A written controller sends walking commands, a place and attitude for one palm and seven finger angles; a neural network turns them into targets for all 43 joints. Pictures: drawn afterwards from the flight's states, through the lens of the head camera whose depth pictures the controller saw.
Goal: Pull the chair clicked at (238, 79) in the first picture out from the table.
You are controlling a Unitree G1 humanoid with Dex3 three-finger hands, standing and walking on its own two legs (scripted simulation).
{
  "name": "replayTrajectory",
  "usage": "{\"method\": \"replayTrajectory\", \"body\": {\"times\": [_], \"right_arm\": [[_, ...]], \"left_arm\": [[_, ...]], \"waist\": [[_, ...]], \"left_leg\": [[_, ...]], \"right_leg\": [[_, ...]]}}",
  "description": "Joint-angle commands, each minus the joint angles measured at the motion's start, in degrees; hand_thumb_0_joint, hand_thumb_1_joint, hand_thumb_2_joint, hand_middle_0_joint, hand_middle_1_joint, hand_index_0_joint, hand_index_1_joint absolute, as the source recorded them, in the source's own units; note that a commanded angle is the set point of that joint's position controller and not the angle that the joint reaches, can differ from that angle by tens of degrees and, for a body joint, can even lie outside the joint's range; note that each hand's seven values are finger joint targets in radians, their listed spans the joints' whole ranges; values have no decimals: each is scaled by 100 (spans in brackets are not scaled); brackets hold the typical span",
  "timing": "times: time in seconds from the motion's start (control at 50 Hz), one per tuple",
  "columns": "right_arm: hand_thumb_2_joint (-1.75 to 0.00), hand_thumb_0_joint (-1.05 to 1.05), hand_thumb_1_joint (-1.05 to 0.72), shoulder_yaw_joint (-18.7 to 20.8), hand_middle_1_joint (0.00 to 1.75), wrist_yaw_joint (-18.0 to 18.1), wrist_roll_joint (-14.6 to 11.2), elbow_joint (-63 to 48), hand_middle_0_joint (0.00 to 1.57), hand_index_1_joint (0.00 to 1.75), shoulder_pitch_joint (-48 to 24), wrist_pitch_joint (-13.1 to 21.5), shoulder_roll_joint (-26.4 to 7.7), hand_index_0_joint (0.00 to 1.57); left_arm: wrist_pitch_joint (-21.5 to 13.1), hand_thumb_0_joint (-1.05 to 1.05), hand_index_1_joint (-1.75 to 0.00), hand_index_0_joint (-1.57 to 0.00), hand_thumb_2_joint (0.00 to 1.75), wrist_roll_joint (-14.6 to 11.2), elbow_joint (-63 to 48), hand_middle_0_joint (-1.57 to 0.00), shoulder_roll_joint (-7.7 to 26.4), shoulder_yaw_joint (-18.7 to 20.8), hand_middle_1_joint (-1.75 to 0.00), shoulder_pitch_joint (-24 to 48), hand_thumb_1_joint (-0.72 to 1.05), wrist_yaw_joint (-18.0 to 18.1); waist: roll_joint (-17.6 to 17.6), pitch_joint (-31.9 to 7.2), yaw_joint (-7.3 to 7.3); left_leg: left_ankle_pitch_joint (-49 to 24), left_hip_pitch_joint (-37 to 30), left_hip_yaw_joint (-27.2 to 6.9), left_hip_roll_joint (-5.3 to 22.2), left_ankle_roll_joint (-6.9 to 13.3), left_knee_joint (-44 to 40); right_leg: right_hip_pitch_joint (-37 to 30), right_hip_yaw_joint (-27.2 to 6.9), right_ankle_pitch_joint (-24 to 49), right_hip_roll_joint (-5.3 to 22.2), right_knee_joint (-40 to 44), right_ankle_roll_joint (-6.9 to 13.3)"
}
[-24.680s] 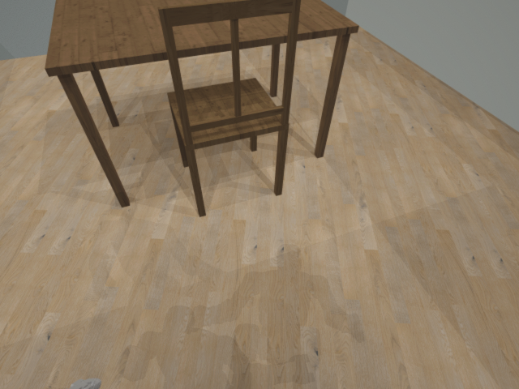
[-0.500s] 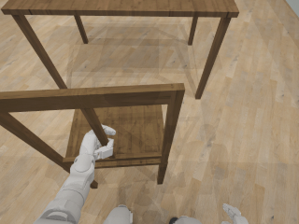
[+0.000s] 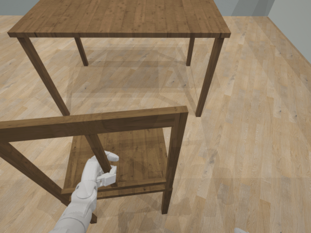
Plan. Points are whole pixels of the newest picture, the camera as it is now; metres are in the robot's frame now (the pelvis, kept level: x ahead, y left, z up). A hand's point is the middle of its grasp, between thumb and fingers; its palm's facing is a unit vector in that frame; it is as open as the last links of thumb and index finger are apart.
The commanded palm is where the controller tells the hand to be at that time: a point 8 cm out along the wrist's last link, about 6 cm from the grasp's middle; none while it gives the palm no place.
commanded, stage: stop walking, hand still on the chair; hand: left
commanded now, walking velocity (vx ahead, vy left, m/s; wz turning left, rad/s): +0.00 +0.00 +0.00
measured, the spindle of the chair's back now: (105, 164) +0.31 +0.17 -0.05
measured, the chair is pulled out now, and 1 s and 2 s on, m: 0.58 0.58 0.58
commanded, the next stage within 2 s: open the thumb and straighten the fingers in 0.52 s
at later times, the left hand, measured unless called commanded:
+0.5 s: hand (112, 174) +0.29 +0.14 -0.07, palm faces +0.03 -0.99 -0.17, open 5.5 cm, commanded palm +0.27 +0.19 -0.05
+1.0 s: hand (107, 170) +0.30 +0.16 -0.07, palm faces +0.04 -0.99 -0.16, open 11.7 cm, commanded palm +0.27 +0.21 -0.05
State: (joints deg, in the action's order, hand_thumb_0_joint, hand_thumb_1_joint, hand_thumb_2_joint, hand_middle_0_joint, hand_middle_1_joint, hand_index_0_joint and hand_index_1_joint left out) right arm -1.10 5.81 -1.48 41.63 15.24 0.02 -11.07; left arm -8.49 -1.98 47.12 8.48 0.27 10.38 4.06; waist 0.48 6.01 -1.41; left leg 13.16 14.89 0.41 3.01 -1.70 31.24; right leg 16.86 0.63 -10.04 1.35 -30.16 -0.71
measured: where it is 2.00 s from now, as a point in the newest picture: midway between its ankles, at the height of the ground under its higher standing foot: outside the picture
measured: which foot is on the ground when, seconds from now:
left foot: down 0.00-1.00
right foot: down 0.00-1.00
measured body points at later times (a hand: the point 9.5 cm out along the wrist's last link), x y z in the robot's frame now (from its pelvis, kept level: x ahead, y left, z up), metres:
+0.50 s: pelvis +0.04 +0.00 +0.01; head +0.05 +0.00 +0.46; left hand +0.28 +0.19 -0.05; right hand +0.20 -0.24 -0.09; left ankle +0.04 +0.15 -0.73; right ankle +0.07 -0.13 -0.73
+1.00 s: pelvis +0.05 +0.01 -0.02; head +0.10 +0.00 +0.43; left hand +0.29 +0.21 -0.06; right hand +0.20 -0.25 -0.12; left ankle +0.04 +0.15 -0.73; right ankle +0.07 -0.13 -0.73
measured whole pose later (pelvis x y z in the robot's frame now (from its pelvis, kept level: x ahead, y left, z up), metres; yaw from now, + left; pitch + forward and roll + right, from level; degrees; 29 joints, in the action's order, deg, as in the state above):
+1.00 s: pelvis +0.05 +0.01 -0.02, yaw +2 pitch +8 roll +0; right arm 0.6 3.4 -2.4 35.0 13.6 4.6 -15.2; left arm 2.6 -4.4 17.8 10.1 -0.8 -7.8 3.2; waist 1.5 -3.0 -3.2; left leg 22.7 29.0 -0.6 1.5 -1.5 43.8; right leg 31.0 1.2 -20.8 3.2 -43.9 -1.6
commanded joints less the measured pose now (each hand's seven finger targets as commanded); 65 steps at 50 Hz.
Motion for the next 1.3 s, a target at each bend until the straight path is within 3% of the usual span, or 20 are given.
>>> {"method": "replayTrajectory", "body": {"times": [0.0,0.16,0.24,0.28,0.4,0.58,0.6,0.62,0.64,0.7,0.8,0.82,0.84,0.92,0.98,1.04,1.08,1.12,1.2,1.28], "right_arm": [[-90,0,-90,294,30,74,-10,-686,20,30,-384,301,-862,20],[-90,0,-90,320,30,58,5,-723,20,30,-516,363,-828,20],[-90,0,-90,331,30,60,3,-764,20,30,-576,312,-831,20],[-90,0,-90,329,30,63,-5,-826,20,30,-619,262,-821,20],[-90,0,-90,317,30,69,-15,-912,20,30,-660,156,-814,20],[-90,0,-90,289,30,53,-11,-1041,20,30,-735,44,-772,20],[-90,0,-90,315,30,74,-24,-1043,20,30,-722,49,-826,20],[-90,0,-90,277,30,-110,-253,-1068,20,30,-729,144,-1058,20],[-90,0,-90,304,30,-184,-252,-1131,20,30,-848,225,-1110,20],[-90,0,-90,344,30,-299,-192,-1276,20,30,-808,445,-1027,20],[-90,0,-90,362,30,-318,-144,-1428,20,30,-699,641,-1065,20],[-90,0,-90,373,30,-308,-137,-1473,20,30,-698,676,-1090,20],[-90,0,-90,401,30,-278,-124,-1414,20,30,-629,657,-1176,20],[-90,0,-90,389,30,-219,-98,-1589,20,30,-601,771,-1119,20],[-90,0,-90,406,30,-182,-78,-1638,20,30,-514,854,-1130,20],[-90,0,-90,397,30,-155,-68,-1685,20,30,-468,885,-1149,20],[-90,0,-90,383,30,-151,-64,-1755,20,30,-463,884,-1134,20],[-90,0,-90,377,30,-117,-48,-1738,20,30,-417,841,-1165,20],[-90,0,-90,368,30,-93,-43,-1896,20,30,-408,836,-1121,20],[-90,0,-90,343,30,-74,-44,-1962,20,30,-376,849,-1099,20]], "left_arm": [[-298,0,-145,-50,90,171,-1086,-50,967,213,-145,1372,90,139],[-290,0,-145,-50,90,178,-1378,-50,731,91,-145,755,90,125],[-237,0,-145,-50,90,165,-1533,-50,707,39,-145,459,90,119],[-204,0,-145,-50,90,147,-1589,-50,646,-10,-145,390,90,115],[-110,0,-145,-50,90,136,-1832,-50,696,-39,-145,230,90,135],[-20,0,-145,-50,90,129,-1889,-50,629,-37,-145,149,90,168],[-51,0,-145,-50,90,113,-2242,-50,1062,287,-145,126,90,211],[130,0,-145,-50,84,-280,-1814,-50,285,-189,-145,-430,78,71],[33,0,-145,-50,78,-288,-2286,-50,604,76,-145,-160,66,8],[-31,0,-145,-50,61,-202,-3069,-50,752,36,-145,-416,30,-56],[370,0,-145,-50,32,-195,-3532,-50,560,-107,-145,-739,-31,-57],[471,0,-138,-47,26,-220,-3612,-47,519,-87,-138,-875,-43,-42],[564,0,-130,-45,20,-232,-3481,-45,1071,480,-130,-884,-55,-4],[764,0,-101,-35,20,-247,-4202,-35,595,49,-101,-1157,-55,-68],[884,0,-80,-27,20,-268,-4582,-27,511,-56,-80,-1283,-55,-78],[1064,0,-58,-20,20,-262,-4673,-20,580,10,-58,-1649,-55,-78],[1160,0,-43,-15,20,-222,-4853,-15,591,-9,-43,-1816,-55,-85],[1260,0,-29,-10,20,-203,-4755,-10,978,391,-29,-1805,-55,-56],[1284,0,0,0,20,-187,-5307,0,914,271,0,-1960,-55,-126],[1356,0,0,0,20,-230,-5461,0,685,21,0,-2183,-55,-206]], "waist": [[23,-893,64],[-220,-1466,97],[-151,-1506,84],[-291,-1493,76],[61,-1306,63],[-178,-1334,95],[104,-1255,95],[-729,-1042,-303],[-838,-1121,-161],[148,-1444,-121],[74,-1810,-150],[-19,-1868,-120],[-199,-1936,-83],[46,-2246,-83],[-128,-2465,-142],[-315,-2352,-156],[-246,-2335,-147],[-231,-2231,-129],[61,-2460,-125],[-60,-2379,-226]], "left_leg": [[1225,-136,-408,228,382,-904],[-893,-754,-288,374,303,-715],[-1225,-837,-253,385,258,-680],[-1195,-843,-254,381,246,-685],[-999,-782,-233,375,266,-803],[-704,-767,-216,354,257,-774],[-649,-720,-209,348,270,-817],[-82,88,-56,56,256,-658],[156,354,-24,29,273,-526],[411,531,24,-96,267,-203],[175,822,-40,-129,254,248],[157,878,-21,-138,258,337],[132,1008,-25,-143,259,434],[-353,951,-26,-143,232,670],[-632,937,-63,-146,242,889],[-699,1107,-78,-150,239,1026],[-703,1158,-68,-162,244,1118],[-688,1308,-73,-185,239,1196],[-974,1236,-59,-197,250,1356],[-987,1252,-96,-199,260,1474]], "right_leg": [[-15,-592,-1775,410,1145,136],[-657,-466,641,464,664,190],[-786,-429,1176,499,589,197],[-792,-443,1217,508,597,206],[-704,-373,907,484,722,188],[-698,-449,669,505,814,208],[-676,-439,617,506,878,189],[-323,230,103,306,472,118],[-159,194,-97,279,332,107],[92,159,-392,262,71,143],[463,279,-237,175,-395,139],[545,281,-208,166,-464,115],[563,254,-137,159,-552,106],[660,331,252,160,-876,120],[730,364,516,144,-1036,96],[804,386,666,144,-1140,77],[879,387,660,145,-1198,71],[888,353,741,143,-1253,89],[834,346,986,168,-1364,110],[994,393,999,159,-1411,66]]}}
